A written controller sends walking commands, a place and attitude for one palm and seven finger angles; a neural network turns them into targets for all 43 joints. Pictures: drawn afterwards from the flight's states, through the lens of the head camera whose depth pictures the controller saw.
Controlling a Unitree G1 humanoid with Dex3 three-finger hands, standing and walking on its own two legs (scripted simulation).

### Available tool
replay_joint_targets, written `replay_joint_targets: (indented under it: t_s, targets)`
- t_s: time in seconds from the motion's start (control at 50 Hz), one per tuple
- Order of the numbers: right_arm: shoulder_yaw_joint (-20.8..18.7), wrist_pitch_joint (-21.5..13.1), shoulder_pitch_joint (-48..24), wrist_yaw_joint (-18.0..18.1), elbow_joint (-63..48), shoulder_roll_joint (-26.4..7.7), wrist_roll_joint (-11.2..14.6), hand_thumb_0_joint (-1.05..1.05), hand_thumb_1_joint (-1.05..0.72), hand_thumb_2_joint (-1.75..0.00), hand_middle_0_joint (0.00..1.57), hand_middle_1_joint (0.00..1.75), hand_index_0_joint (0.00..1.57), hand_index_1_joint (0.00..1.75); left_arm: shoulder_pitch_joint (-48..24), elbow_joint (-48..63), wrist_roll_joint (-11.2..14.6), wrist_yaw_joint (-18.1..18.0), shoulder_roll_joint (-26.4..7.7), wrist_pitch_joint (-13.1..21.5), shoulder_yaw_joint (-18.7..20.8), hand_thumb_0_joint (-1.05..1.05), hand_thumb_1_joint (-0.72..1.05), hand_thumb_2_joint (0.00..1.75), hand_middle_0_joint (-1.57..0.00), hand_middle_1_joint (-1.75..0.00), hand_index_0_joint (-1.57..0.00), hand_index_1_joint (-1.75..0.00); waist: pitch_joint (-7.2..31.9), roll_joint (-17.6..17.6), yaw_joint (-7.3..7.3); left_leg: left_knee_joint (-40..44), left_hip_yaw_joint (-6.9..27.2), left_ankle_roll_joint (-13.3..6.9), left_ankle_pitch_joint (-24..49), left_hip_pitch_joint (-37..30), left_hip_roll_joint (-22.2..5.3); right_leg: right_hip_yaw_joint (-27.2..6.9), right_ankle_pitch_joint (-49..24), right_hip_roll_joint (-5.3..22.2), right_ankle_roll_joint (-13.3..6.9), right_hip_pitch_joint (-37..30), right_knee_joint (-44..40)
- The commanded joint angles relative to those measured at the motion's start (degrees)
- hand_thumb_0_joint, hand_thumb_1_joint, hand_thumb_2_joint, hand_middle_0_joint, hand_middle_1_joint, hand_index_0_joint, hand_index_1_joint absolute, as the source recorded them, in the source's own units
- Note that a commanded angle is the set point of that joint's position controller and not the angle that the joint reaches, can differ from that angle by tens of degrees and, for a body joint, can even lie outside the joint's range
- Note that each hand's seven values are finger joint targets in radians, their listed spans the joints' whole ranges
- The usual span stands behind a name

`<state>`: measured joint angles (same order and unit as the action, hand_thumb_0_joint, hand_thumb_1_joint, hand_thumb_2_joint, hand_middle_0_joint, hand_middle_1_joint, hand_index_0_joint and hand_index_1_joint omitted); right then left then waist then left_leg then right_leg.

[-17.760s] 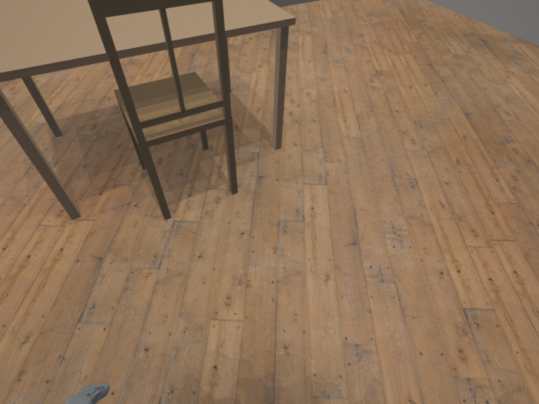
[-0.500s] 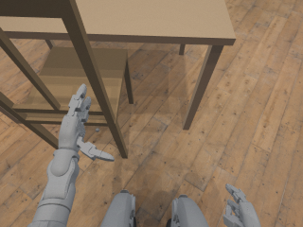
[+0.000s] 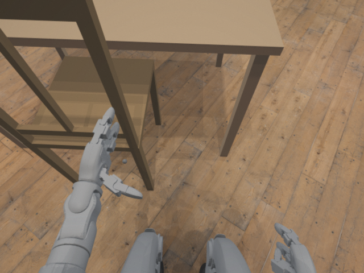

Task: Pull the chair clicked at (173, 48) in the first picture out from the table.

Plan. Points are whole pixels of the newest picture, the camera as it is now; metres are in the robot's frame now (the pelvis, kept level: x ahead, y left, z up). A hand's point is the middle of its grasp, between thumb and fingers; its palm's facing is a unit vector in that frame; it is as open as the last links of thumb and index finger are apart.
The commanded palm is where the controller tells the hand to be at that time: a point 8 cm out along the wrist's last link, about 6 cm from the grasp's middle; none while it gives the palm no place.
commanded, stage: aim the fingers beside a spindle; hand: left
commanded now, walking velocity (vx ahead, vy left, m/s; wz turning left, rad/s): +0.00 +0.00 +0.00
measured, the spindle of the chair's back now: (38, 88) +0.49 +0.36 +0.07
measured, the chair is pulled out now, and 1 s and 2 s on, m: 0.00 0.00 0.00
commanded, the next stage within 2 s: none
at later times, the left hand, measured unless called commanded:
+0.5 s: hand (114, 152) +0.35 +0.16 +0.04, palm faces -0.01 -1.00 -0.05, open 16.9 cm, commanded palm +0.33 +0.22 +0.04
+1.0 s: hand (117, 157) +0.35 +0.16 +0.02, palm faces -0.04 -1.00 -0.04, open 17.0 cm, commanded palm +0.32 +0.21 +0.03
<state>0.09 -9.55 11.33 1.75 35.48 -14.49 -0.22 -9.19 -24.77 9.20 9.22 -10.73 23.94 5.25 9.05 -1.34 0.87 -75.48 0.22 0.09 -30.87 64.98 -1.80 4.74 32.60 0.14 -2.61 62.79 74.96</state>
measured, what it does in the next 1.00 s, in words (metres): stands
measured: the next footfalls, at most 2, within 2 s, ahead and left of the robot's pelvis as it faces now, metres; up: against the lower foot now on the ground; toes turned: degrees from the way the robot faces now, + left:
none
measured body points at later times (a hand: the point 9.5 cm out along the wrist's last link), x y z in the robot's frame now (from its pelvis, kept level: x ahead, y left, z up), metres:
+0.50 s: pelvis +0.00 +0.01 +0.00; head +0.11 +0.02 +0.44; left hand +0.35 +0.22 +0.04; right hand +0.16 -0.24 -0.10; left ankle +0.05 +0.12 -0.61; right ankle +0.03 -0.10 -0.61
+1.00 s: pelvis +0.00 +0.01 +0.00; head +0.10 +0.02 +0.44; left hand +0.35 +0.21 +0.03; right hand +0.17 -0.23 -0.10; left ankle +0.05 +0.12 -0.61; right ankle +0.03 -0.10 -0.61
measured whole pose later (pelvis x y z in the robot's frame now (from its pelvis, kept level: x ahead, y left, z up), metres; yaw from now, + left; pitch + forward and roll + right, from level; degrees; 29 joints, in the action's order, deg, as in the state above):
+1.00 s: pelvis +0.00 +0.01 +0.00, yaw +0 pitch +21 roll -2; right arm 0.7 -7.8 10.3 1.0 34.4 -13.9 -0.5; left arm -11.0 -24.9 8.4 7.6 -11.7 21.4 6.1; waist 9.2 -1.6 1.3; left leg -76.2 0.1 -0.9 -31.1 65.8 -1.6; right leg 4.4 32.2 0.2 -1.5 63.1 74.6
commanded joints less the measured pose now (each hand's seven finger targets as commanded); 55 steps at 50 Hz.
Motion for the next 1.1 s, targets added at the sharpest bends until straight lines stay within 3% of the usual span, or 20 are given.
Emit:
replay_joint_targets:
  t_s: [0.0, 0.02, 0.04, 0.06, 0.08, 0.14, 0.22, 0.26, 0.32, 0.34, 0.42, 0.54, 0.62, 0.72, 0.74, 0.78, 0.88, 0.96, 1.02, 1.08]
  targets:
    - [-3.0, -2.7, -0.5, 0.6, -7.3, -6.9, 0.0, 0.00, -0.90, -0.90, 0.20, 0.30, 0.20, 0.30, -15.6, 15.0, 0.6, -2.3, -11.2, 6.2, 7.9, 0.00, -0.50, 0.30, -0.06, -0.08, -0.06, -0.08, 22.6, -0.1, -0.17, 8.2, 1.3, -1.2, 10.2, -12.6, 2.8, -6.3, -12.2, -0.8, 1.2, -12.7, -11.8]
    - [-3.0, -2.6, -0.3, 0.6, -7.5, -7.1, -0.3, 0.00, -0.90, -0.90, 0.20, 0.30, 0.20, 0.30, -15.9, 16.6, 0.3, -3.2, -13.4, 6.7, 10.1, 0.00, -0.50, 0.30, -0.06, -0.08, -0.06, -0.08, 24.7, -1.9, -0.96, 8.4, 1.5, -1.1, 11.7, -13.5, 2.9, -6.0, -13.5, -1.0, 1.0, -13.5, -10.9]
    - [-2.8, -2.5, -0.6, 0.2, -7.7, -6.5, -0.4, 0.00, -0.90, -0.90, 0.20, 0.30, 0.20, 0.30, -14.5, 16.5, 0.1, -3.4, -11.3, 6.7, 8.4, 0.00, -0.50, 0.30, -0.06, -0.08, -0.06, -0.08, 25.4, -3.1, -1.03, 8.7, 1.4, -1.0, 12.9, -14.9, 3.0, -5.7, -15.2, -1.1, 1.0, -13.9, -10.7]
    - [-3.0, -2.3, -0.4, 0.1, -7.6, -6.7, -0.4, 0.00, -0.90, -0.90, 0.20, 0.30, 0.20, 0.30, -13.1, 16.4, 0.1, -3.7, -12.6, 6.7, 9.9, 0.00, -0.50, 0.30, -0.06, -0.08, -0.06, -0.08, 26.0, -1.9, -1.17, 8.7, 1.5, -0.9, 13.8, -15.2, 2.8, -5.5, -16.3, -1.1, 1.0, -14.2, -10.4]
    - [-3.0, -2.1, -0.4, -0.1, -7.9, -6.6, -0.3, 0.00, -0.90, -0.90, 0.20, 0.30, 0.20, 0.30, -11.0, 16.1, -0.1, -3.5, -11.2, 6.4, 8.7, 0.00, -0.50, 0.30, -0.06, -0.08, -0.06, -0.08, 26.4, -2.1, -1.19, 9.0, 1.4, -0.8, 14.7, -15.8, 2.8, -5.2, -17.4, -1.3, 1.1, -14.7, -10.3]
    - [-3.0, -1.8, 0.4, -0.4, -7.6, -6.9, 0.1, 0.00, -0.90, -0.90, 0.20, 0.30, 0.20, 0.30, -9.0, 12.2, 0.4, -1.5, -6.1, 3.9, 3.5, 0.00, -0.50, 0.30, -0.06, -0.08, -0.06, -0.08, 23.0, 0.9, 1.05, 9.2, 1.7, -1.0, 13.3, -14.8, 2.6, -4.5, -17.1, -1.5, 1.3, -13.5, -11.3]
    - [-3.1, -1.7, 1.1, 0.0, -7.9, -7.6, 0.9, 0.00, -0.90, -0.90, 0.20, 0.30, 0.20, 0.30, -10.2, 9.8, 1.3, 1.2, -2.4, 1.2, -1.0, 0.00, -0.50, 0.30, -0.06, -0.08, -0.06, -0.08, 17.6, 3.7, 2.96, 9.8, 2.6, -1.2, 9.7, -13.3, 2.4, -3.7, -13.1, -1.4, 1.2, -10.7, -12.8]
    - [-3.3, -1.7, 0.8, 0.3, -7.6, -7.9, 0.9, 0.00, -0.90, -0.90, 0.20, 0.30, 0.20, 0.30, -12.5, 10.6, 1.6, 1.2, -4.1, 1.4, 0.3, 0.00, -0.50, 0.30, -0.06, -0.08, -0.06, -0.08, 17.2, 3.5, 2.66, 9.6, 2.7, -1.1, 8.3, -12.7, 2.4, -4.0, -11.1, -1.2, 1.3, -9.6, -13.0]
    - [-3.3, -2.2, 0.1, 0.7, -7.5, -7.9, 0.3, 0.00, -0.90, -0.90, 0.20, 0.30, 0.20, 0.30, -18.1, 16.1, 0.9, -1.2, -8.5, 4.2, 4.5, 0.00, -0.50, 0.30, -0.06, -0.08, -0.06, -0.08, 20.7, 0.8, 1.72, 9.1, 3.1, -1.0, 9.8, -14.7, 2.4, -3.9, -11.3, -1.3, 1.0, -8.8, -11.3]
    - [-3.3, -2.3, -0.1, 0.5, -7.6, -7.5, 0.0, 0.00, -0.90, -0.90, 0.20, 0.30, 0.20, 0.30, -17.3, 17.8, 0.7, -2.3, -10.0, 5.3, 6.5, 0.00, -0.50, 0.30, -0.06, -0.08, -0.06, -0.08, 23.6, -1.8, 0.11, 9.2, 2.9, -0.7, 11.5, -16.7, 2.5, -4.2, -12.6, -1.2, 0.8, -9.7, -10.9]
    - [-3.2, -2.0, 0.1, -0.2, -7.8, -7.2, -0.7, 0.00, -0.90, -0.90, 0.20, 0.30, 0.20, 0.30, -11.8, 18.8, -0.4, -4.6, -12.6, 7.0, 9.5, 0.00, -0.50, 0.30, -0.06, -0.08, -0.06, -0.08, 27.5, -2.5, -1.09, 9.5, 3.0, -0.4, 17.1, -19.2, 2.4, -3.7, -17.5, -1.7, 0.7, -12.2, -9.3]
    - [-3.0, -0.8, 0.6, -0.8, -8.2, -7.3, 0.5, 0.00, -0.90, -0.90, 0.20, 0.30, 0.20, 0.30, -4.3, 10.0, 0.7, 0.2, -2.9, 1.3, 0.5, 0.00, -0.50, 0.30, -0.06, -0.08, -0.06, -0.08, 19.5, 1.5, 1.35, 10.6, 2.4, -0.7, 12.5, -15.0, 2.3, -3.1, -15.4, -1.8, 1.0, -11.8, -11.9]
    - [-3.4, -1.1, 0.5, 0.0, -8.6, -7.9, 0.9, 0.00, -0.90, -0.90, 0.20, 0.30, 0.20, 0.30, -9.1, 13.8, 2.3, 1.7, -3.7, 1.0, 0.4, 0.00, -0.50, 0.30, -0.06, -0.08, -0.06, -0.08, 18.5, 3.6, 2.32, 10.2, 3.2, -0.9, 11.0, -14.6, 2.2, -3.0, -13.5, -1.6, 1.0, -10.8, -12.2]
    - [-3.3, -2.2, -0.6, 0.2, -7.8, -7.7, -0.2, 0.00, -0.90, -0.90, 0.20, 0.30, 0.20, 0.30, -14.5, 24.1, 0.5, -3.1, -10.6, 6.9, 5.9, 0.00, -0.50, 0.30, -0.06, -0.08, -0.06, -0.08, 23.6, -4.1, 0.26, 10.2, 4.3, -0.1, 14.5, -20.6, 2.0, -3.0, -13.6, -1.6, 0.5, -8.1, -9.9]
    - [-3.2, -2.2, -0.8, 0.0, -7.9, -7.2, -0.4, 0.00, -0.90, -0.90, 0.20, 0.30, 0.20, 0.30, -12.6, 23.5, -0.3, -4.0, -9.4, 7.3, 5.2, 0.00, -0.50, 0.30, -0.06, -0.08, -0.06, -0.08, 23.7, -5.1, -0.13, 10.4, 4.3, 0.0, 14.8, -22.0, 1.9, -2.9, -13.3, -1.5, 0.5, -7.3, -9.8]
    - [-3.0, -2.1, -1.1, -0.4, -7.4, -7.1, -0.5, 0.00, -0.90, -0.90, 0.20, 0.30, 0.20, 0.30, -11.9, 20.3, -1.4, -5.0, -7.0, 7.2, 3.0, 0.00, -0.50, 0.30, -0.06, -0.08, -0.06, -0.08, 21.1, -4.2, 0.88, 10.8, 4.8, 0.1, 13.1, -21.2, 1.8, -2.3, -11.8, -1.6, 0.6, -5.7, -9.9]
    - [-2.9, -0.7, -0.3, -0.3, -7.4, -7.7, 0.1, 0.00, -0.90, -0.90, 0.20, 0.30, 0.20, 0.30, -10.3, 8.2, -1.5, -2.7, -4.9, 1.5, 1.4, 0.00, -0.50, 0.30, -0.06, -0.08, -0.06, -0.08, 16.7, 1.3, 1.93, 11.0, 3.5, -0.5, 6.1, -13.5, 2.3, -2.9, -8.1, -1.6, 0.9, -7.2, -12.1]
    - [-3.2, -0.8, -0.1, -0.1, -8.8, -7.6, 0.4, 0.00, -0.90, -0.90, 0.20, 0.30, 0.20, 0.30, -10.6, 12.6, 0.9, -0.5, -5.2, 0.9, 2.4, 0.00, -0.50, 0.30, -0.06, -0.08, -0.06, -0.08, 23.6, 1.3, 0.54, 10.2, 3.0, -0.6, 11.2, -15.8, 2.5, -3.2, -13.4, -1.4, 0.9, -11.5, -11.4]
    - [-3.3, -1.2, -0.4, 0.1, -9.2, -7.4, 0.2, 0.00, -0.90, -0.90, 0.20, 0.30, 0.20, 0.30, -12.6, 21.1, 1.8, -1.5, -10.4, 3.9, 6.9, 0.00, -0.50, 0.30, -0.06, -0.08, -0.06, -0.08, 28.0, -1.0, -0.61, 9.8, 2.9, -0.5, 15.6, -18.5, 2.5, -3.9, -17.3, -1.6, 0.8, -14.1, -10.5]
    - [-3.0, -1.3, -0.6, -0.2, -8.5, -6.6, -0.1, 0.00, -0.90, -0.90, 0.20, 0.30, 0.20, 0.30, -10.1, 22.1, 1.0, -2.9, -9.2, 5.9, 5.7, 0.00, -0.50, 0.30, -0.06, -0.08, -0.06, -0.08, 25.4, -1.1, -0.14, 9.7, 2.5, -0.7, 16.4, -18.3, 2.4, -4.1, -18.1, -1.6, 1.0, -13.9, -10.7]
